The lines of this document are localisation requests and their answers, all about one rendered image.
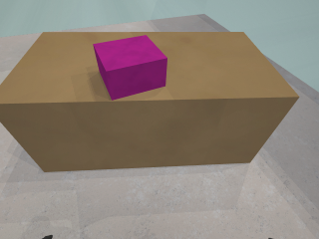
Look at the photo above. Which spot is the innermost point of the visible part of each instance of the pedestal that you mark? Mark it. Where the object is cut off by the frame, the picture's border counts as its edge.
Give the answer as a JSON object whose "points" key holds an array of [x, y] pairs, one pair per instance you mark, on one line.
{"points": [[221, 102]]}

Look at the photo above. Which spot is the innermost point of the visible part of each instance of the carton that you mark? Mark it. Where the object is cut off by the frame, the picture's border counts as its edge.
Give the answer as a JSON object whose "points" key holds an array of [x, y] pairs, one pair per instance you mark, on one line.
{"points": [[131, 66]]}

